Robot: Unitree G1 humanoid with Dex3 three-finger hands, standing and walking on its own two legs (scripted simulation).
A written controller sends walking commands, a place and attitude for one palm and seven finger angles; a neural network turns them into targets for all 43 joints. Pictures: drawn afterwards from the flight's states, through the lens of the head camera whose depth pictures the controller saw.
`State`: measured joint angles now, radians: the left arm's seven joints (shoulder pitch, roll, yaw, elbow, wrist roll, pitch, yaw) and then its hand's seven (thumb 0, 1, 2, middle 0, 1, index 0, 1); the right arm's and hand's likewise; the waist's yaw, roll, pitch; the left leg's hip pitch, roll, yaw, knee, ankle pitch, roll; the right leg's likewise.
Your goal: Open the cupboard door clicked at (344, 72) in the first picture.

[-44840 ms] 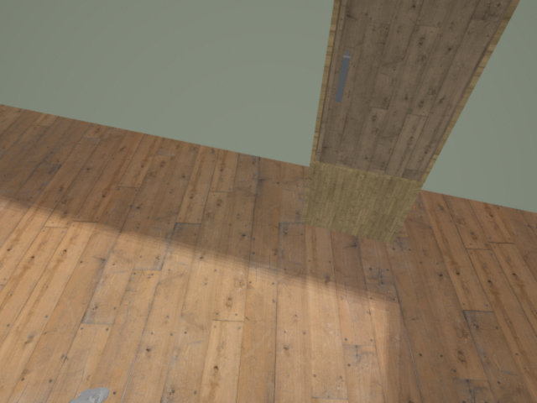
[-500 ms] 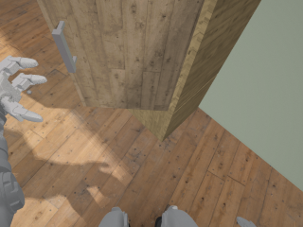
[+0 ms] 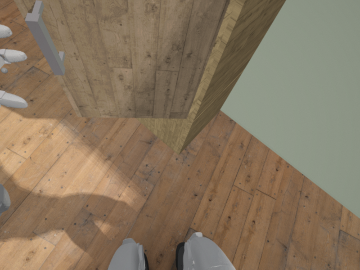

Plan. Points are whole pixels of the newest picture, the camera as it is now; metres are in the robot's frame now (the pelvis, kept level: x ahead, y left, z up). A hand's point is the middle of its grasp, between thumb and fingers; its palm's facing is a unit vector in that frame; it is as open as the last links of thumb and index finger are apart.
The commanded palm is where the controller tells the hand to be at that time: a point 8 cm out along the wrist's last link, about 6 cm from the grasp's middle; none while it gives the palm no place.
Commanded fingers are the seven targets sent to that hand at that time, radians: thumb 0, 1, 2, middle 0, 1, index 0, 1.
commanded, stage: move the hooked fingers beside the handle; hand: left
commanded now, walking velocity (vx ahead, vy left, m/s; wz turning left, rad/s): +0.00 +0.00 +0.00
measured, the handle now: (50, 41) +0.57 +0.23 +0.08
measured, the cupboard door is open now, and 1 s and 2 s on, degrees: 44 44 44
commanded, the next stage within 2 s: slide the fingers in behind the handle in 1.38 s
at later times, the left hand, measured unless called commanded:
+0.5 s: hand (11, 60) +0.52 +0.30 +0.08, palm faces -0.02 -1.00 +0.00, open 14.0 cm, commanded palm +0.51 +0.33 +0.08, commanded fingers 0.00 -0.50 0.30 -0.30 -1.20 -0.30 -1.20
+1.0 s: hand (12, 59) +0.53 +0.29 +0.07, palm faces -0.03 -1.00 +0.00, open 14.0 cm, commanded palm +0.52 +0.33 +0.07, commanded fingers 0.00 -0.50 0.30 -0.30 -1.20 -0.30 -1.20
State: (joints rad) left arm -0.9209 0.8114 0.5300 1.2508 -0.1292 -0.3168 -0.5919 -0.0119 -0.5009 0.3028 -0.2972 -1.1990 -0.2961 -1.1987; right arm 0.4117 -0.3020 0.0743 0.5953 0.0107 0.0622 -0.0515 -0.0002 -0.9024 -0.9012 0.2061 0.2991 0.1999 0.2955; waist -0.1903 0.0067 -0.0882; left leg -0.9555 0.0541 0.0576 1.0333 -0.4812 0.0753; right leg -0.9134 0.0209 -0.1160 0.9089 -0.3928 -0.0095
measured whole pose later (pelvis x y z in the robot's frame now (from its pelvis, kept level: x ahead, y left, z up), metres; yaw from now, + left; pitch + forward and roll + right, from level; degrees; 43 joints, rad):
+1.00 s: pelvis +0.00 +0.00 -0.01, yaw +0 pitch +27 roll -7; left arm -1.07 0.91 0.52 1.30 -0.07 -0.29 -0.57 -0.01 -0.50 0.30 -0.30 -1.20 -0.30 -1.20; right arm 0.39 -0.30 0.10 0.57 0.00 0.10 -0.05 0.00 -0.90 -0.90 0.21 0.30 0.20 0.30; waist -0.24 0.02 -0.07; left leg -1.07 0.07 0.02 1.10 -0.50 0.07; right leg -1.01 0.04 -0.14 0.94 -0.40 -0.01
